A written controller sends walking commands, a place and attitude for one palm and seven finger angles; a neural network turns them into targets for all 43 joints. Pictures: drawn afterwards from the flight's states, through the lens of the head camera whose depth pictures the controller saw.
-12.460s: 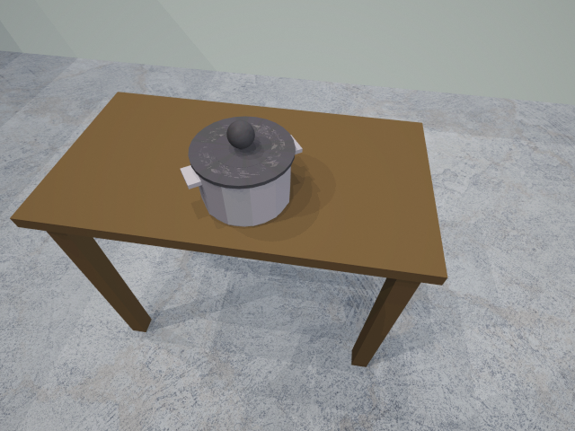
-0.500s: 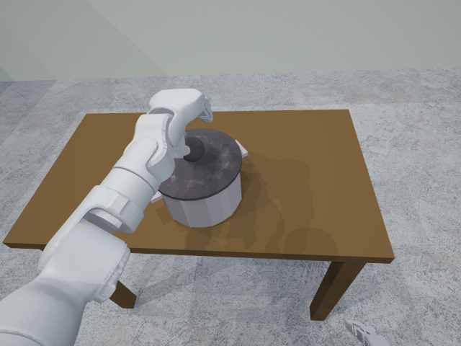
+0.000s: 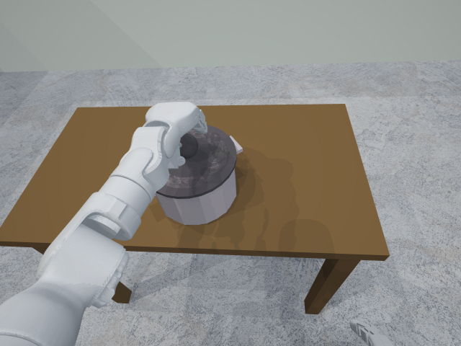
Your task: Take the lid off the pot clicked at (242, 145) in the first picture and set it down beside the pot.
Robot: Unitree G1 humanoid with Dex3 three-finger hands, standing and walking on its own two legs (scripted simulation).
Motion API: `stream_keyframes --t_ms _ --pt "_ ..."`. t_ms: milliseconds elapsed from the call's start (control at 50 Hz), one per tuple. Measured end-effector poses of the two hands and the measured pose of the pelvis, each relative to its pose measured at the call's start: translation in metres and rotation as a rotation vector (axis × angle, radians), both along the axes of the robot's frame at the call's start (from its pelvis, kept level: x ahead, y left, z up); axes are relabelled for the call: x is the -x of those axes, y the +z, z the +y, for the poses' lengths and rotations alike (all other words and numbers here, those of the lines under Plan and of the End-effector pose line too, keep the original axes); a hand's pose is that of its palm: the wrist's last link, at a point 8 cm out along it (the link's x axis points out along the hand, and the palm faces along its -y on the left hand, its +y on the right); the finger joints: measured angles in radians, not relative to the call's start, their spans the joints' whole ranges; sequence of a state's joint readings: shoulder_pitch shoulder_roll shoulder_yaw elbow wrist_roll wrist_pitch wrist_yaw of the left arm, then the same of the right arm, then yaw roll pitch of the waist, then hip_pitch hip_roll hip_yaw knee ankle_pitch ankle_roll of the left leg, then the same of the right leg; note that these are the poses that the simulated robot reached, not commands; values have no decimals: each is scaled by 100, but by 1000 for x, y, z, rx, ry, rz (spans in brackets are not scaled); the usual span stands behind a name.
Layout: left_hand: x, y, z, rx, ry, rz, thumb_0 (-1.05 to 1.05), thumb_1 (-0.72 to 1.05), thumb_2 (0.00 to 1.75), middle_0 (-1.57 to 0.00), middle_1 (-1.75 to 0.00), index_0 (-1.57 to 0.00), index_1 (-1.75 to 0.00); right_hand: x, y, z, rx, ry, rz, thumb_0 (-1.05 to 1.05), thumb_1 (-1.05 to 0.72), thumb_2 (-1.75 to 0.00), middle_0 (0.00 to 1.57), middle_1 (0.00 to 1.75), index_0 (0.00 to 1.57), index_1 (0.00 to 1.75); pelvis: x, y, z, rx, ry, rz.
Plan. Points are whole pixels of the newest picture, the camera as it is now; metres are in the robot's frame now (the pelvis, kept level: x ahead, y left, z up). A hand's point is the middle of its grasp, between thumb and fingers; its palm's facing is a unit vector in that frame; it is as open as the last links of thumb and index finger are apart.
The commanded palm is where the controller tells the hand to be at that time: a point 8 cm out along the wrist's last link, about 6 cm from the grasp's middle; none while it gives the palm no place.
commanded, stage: lower the open fingers around the knob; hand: left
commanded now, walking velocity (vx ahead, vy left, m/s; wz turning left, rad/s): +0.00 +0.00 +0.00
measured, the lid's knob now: (185, 146) +0.49 +0.10 +0.06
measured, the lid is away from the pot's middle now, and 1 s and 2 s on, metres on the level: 0.00 0.00 0.00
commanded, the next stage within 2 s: close the fingers and squeeze the knob in 0.36 s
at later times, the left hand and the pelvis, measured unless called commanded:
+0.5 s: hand (179, 146) +0.46 +0.10 +0.08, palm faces -0.30 -0.02 -0.95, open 10.2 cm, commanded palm +0.45 +0.11 +0.15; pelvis +0.01 +0.01 +0.00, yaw -1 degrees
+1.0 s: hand (174, 146) +0.46 +0.11 +0.09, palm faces -0.29 -0.03 -0.96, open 8.8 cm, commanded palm +0.44 +0.11 +0.15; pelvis +0.01 +0.01 +0.00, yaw +0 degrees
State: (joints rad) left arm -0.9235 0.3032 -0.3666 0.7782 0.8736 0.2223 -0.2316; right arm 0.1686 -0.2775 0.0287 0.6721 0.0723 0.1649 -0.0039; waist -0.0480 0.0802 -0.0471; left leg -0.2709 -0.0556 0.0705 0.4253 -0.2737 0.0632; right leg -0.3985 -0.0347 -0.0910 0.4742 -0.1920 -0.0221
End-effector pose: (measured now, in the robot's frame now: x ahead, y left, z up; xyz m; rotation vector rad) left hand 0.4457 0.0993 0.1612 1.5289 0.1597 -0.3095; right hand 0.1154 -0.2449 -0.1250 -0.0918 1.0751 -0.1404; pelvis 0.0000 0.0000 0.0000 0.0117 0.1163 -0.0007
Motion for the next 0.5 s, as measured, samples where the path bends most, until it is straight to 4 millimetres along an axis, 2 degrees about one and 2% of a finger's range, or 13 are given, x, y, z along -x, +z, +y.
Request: stream_keyframes --t_ms 200,360,500 --pt "-8 -17 2 0 3 22 0 -31 143 -83 -8 -83 -8 10 -3 2 6 -26 36 1 -91 -90 20 30 20 30 -2 -1 3 2 -8 20" --pt "-14 -17 2 6 -2 0 0 -31 143 -83 -8 -83 -8 23 -8 5 -1 -42 83 1 -91 -90 20 30 20 30 -7 -1 7 5 -11 31" --pt "-15 -19 6 4 7 5 0 -31 143 -83 -9 -83 -9 23 -9 8 -8 -43 88 1 -91 -90 20 30 20 30 -10 -1 9 7 -10 34"
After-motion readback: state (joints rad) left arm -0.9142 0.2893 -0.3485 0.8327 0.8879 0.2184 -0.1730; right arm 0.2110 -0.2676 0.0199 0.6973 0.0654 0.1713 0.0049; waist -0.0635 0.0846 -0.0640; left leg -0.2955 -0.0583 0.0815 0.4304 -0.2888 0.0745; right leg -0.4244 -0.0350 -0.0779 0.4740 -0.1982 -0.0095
